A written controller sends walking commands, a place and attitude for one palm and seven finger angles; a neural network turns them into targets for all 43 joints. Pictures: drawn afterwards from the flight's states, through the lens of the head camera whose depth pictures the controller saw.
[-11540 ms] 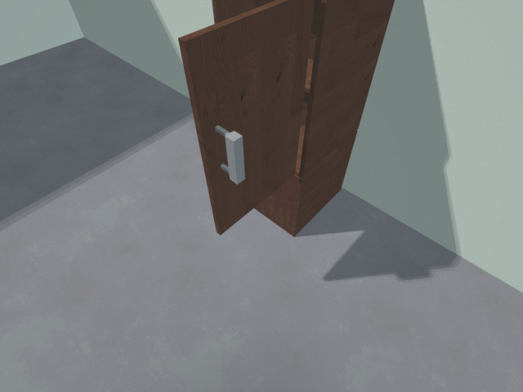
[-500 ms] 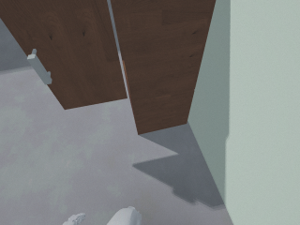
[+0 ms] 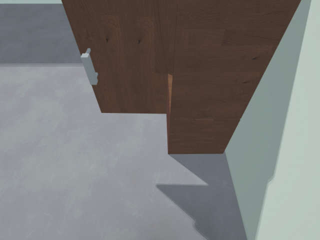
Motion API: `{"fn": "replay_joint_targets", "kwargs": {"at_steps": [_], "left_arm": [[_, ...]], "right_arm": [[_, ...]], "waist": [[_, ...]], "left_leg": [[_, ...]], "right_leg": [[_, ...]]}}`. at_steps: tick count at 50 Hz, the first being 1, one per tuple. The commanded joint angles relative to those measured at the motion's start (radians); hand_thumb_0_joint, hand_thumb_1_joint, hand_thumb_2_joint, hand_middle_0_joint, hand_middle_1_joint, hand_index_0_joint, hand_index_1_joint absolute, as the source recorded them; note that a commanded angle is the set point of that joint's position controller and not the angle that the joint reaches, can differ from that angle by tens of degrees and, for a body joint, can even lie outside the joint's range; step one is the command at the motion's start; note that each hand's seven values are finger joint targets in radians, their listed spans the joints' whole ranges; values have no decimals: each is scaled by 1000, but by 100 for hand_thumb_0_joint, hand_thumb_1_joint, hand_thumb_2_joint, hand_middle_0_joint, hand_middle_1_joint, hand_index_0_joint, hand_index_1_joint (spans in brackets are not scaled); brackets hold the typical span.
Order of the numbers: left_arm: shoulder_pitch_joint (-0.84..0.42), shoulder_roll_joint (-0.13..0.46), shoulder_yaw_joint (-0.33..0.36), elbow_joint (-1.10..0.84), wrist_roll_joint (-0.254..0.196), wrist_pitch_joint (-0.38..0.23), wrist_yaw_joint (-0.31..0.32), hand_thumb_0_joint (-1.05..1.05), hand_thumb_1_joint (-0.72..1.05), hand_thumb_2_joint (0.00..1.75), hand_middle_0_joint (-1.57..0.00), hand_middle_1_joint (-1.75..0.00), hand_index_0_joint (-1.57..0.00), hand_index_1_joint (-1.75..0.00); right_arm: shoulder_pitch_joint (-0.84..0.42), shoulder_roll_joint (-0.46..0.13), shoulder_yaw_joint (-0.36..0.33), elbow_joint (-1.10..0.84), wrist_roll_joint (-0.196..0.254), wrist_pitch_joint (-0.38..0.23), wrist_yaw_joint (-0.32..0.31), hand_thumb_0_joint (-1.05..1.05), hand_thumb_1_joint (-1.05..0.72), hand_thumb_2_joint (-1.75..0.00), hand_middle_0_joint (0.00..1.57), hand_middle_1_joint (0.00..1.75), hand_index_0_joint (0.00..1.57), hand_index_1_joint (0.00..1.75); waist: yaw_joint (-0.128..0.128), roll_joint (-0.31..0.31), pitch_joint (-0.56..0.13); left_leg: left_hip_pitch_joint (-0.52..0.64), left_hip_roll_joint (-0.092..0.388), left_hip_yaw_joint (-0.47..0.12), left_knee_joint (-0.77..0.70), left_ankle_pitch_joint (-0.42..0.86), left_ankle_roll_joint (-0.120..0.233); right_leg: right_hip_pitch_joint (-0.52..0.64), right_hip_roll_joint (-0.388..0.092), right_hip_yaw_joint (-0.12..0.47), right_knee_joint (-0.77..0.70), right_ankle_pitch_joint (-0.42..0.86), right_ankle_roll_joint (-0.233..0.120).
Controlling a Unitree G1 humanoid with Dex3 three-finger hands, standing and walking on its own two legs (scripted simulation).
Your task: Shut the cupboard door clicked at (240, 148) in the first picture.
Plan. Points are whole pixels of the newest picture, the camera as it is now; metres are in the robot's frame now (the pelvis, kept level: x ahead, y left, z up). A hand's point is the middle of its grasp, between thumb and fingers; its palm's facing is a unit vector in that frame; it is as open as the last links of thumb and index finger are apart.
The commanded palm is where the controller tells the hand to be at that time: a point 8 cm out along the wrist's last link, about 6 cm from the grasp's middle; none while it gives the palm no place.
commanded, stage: take the last steps up to it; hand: left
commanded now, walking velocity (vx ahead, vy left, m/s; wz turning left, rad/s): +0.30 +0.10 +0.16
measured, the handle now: (91, 66) +0.73 +0.35 -0.01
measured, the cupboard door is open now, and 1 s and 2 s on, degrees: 88 88 88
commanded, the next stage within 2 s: come to a stop and stand still in 0.60 s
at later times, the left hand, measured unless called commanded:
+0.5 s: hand out of the picture +0.08 +0.24 -0.18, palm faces +0.11 -0.98 -0.17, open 7.4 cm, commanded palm none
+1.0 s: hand (89, 178) +0.32 +0.28 -0.17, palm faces +0.05 -0.97 -0.22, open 7.3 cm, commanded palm none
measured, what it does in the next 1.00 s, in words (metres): walks ahead: left foot, then right foot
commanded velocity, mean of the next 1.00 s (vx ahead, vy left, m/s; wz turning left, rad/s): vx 0.06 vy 0.03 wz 0.01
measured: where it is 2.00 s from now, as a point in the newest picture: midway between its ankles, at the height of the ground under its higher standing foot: (151, 238)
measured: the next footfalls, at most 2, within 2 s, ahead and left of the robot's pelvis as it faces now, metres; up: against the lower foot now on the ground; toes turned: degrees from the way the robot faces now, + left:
left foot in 0.38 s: +0.21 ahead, +0.18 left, +0.00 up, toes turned +12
right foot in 0.70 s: +0.29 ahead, -0.02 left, +0.00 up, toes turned -4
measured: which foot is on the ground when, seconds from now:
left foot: down 0.00-0.00, up 0.02-0.36, down 0.38-0.70, up 0.72-0.90, down 0.92-1.00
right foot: down 0.00-0.38, up 0.40-0.68, down 0.70-0.96, up 0.98-1.00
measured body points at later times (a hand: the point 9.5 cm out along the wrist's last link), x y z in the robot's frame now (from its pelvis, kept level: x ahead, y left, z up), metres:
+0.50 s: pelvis +0.14 +0.07 +0.00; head +0.18 +0.08 +0.44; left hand +0.08 +0.29 -0.16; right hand +0.22 -0.16 -0.15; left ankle +0.17 +0.18 -0.73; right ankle +0.07 -0.06 -0.66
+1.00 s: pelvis +0.27 +0.09 +0.00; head +0.30 +0.09 +0.45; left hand +0.32 +0.33 -0.15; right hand +0.31 -0.14 -0.15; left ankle +0.27 +0.21 -0.73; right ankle +0.25 -0.02 -0.73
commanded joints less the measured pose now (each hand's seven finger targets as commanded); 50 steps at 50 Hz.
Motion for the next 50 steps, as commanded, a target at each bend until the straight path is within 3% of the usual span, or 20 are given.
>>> {"fn": "replay_joint_targets", "kwargs": {"at_steps": [1,3,7,13,16,17,18,19,20,24,28,32,33,35,36,38,41,45,46,50], "left_arm": [[247,213,53,0,1,-40,21,0,90,90,-20,-30,-20,-30],[157,158,43,-7,-4,-56,31,0,90,90,-20,-30,-20,-30],[150,86,23,20,-7,-92,30,0,90,90,-20,-30,-20,-30],[208,109,26,96,0,-87,31,0,90,90,-20,-30,-20,-30],[161,114,31,104,-9,-75,29,0,90,90,-20,-30,-20,-30],[162,85,24,98,-10,-72,26,0,90,90,-20,-30,-20,-30],[179,25,16,74,-17,-66,19,0,90,90,-20,-30,-20,-30],[107,-1,5,25,-19,-67,20,0,90,90,-20,-30,-20,-30],[54,-9,5,9,-14,-67,26,0,90,90,-20,-30,-20,-30],[73,-29,9,51,-5,-42,10,0,90,90,-20,-30,-20,-30],[57,-58,0,43,-8,-34,9,0,90,90,-20,-30,-20,-30],[107,-32,9,51,-2,-30,10,0,90,90,-20,-30,-20,-30],[131,9,18,54,-1,-36,15,0,90,90,-20,-30,-20,-30],[216,143,40,66,-3,-50,26,0,90,90,-20,-30,-20,-30],[196,139,30,58,-14,-58,33,0,90,90,-20,-30,-20,-30],[42,84,15,29,-13,-60,48,0,90,90,-20,-30,-20,-30],[-11,82,10,31,-14,-57,54,0,90,90,-20,-30,-20,-30],[2,89,18,41,-29,-24,59,0,90,90,-20,-30,-20,-30],[15,74,16,28,-32,-14,58,0,90,90,-20,-30,-20,-30],[-21,43,15,-6,-30,19,56,0,90,90,-20,-30,-20,-30]], "right_arm": [[-128,-119,-38,-127,2,-20,13,0,-90,-90,20,30,20,30],[-118,-137,-57,-104,-3,-12,22,0,-90,-90,20,30,20,30],[-61,-69,-39,-47,1,-16,39,0,-90,-90,20,30,20,30],[-83,-13,-21,-44,8,-38,51,0,-90,-90,20,30,20,30],[61,-43,-26,7,0,-54,37,0,-90,-90,20,30,20,30],[191,-98,-39,49,-5,-60,22,0,-90,-90,20,30,20,30],[320,-214,-70,75,-15,-65,5,0,-90,-90,20,30,20,30],[414,-262,-78,94,-10,-59,-13,0,-90,-90,20,30,20,30],[354,-244,-73,91,-9,-58,-17,0,-90,-90,20,30,20,30],[152,-93,-29,48,-8,-79,-27,0,-90,-90,20,30,20,30],[135,-92,-30,59,-9,-80,-23,0,-90,-90,20,30,20,30],[104,-99,-33,67,-3,-59,-15,0,-90,-90,20,30,20,30],[103,-72,-27,69,2,-57,-12,0,-90,-90,20,30,20,30],[114,-23,-19,36,7,-53,1,0,-90,-90,20,30,20,30],[82,-63,-24,42,5,-44,-4,0,-90,-90,20,30,20,30],[100,-37,-19,71,13,-34,-16,0,-90,-90,20,30,20,30],[158,14,-1,112,23,-20,-22,0,-90,-90,20,30,20,30],[177,-31,-18,125,16,-10,-29,0,-90,-90,20,30,20,30],[169,-77,-26,105,13,-11,-32,0,-90,-90,20,30,20,30],[158,-142,-46,79,2,-8,-55,0,-90,-90,20,30,20,30]], "waist": [[115,-261,63],[44,-203,120],[10,-166,49],[35,-194,7],[-44,-163,-16],[-97,-54,-85],[-138,202,-183],[-167,259,-198],[-142,166,-147],[-32,149,-24],[-9,70,-16],[34,61,-2],[54,4,17],[76,-307,9],[74,-265,15],[0,-207,13],[-31,-142,-101],[-29,-53,-121],[-21,39,-130],[-41,225,-69]], "left_leg": [[-472,-14,-8,409,-298,-8],[-481,66,-71,564,-129,-13],[-399,89,13,430,45,-51],[-229,44,119,93,40,-28],[60,-10,183,-75,108,-7],[263,31,136,-107,103,16],[452,272,-181,-132,111,97],[461,412,-371,-256,162,189],[329,435,-348,-288,35,215],[24,333,-135,-359,46,150],[-34,292,-36,-350,131,159],[-119,238,12,-275,-92,113],[-190,187,31,-192,-136,79],[-347,8,174,184,-281,-20],[-289,46,71,328,-300,-24],[-209,86,6,320,-202,-38],[-86,51,55,125,-113,-63],[81,83,59,-124,363,-51],[128,183,-25,-105,656,-2],[130,354,-173,-172,1015,162]], "right_leg": [[241,-436,595,-531,-262,-187],[129,-406,546,-534,-277,-193],[207,-278,136,-445,353,-119],[247,-265,15,-363,513,-109],[113,-223,-43,-214,531,-78],[19,-187,-63,-19,510,-59],[-205,-59,-122,245,127,-14],[-333,4,-63,483,-169,-21],[-363,-26,5,615,-167,-49],[-270,-96,48,511,25,-39],[-102,-58,-6,188,65,-30],[101,-6,-49,-5,175,-21],[190,-21,-1,-98,162,-31],[271,-342,455,-398,43,-173],[158,-389,518,-462,94,-230],[92,-335,337,-391,511,-233],[178,-224,105,-222,1028,-192],[118,-147,62,-90,817,-91],[48,-98,31,-58,648,-50],[-82,27,33,192,-91,-15]]}}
